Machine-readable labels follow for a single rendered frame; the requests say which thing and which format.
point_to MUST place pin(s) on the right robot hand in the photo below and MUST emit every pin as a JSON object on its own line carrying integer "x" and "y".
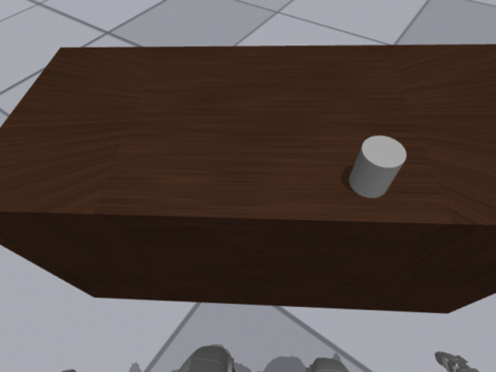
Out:
{"x": 453, "y": 363}

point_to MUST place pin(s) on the can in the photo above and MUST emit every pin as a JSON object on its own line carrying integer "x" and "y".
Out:
{"x": 378, "y": 162}

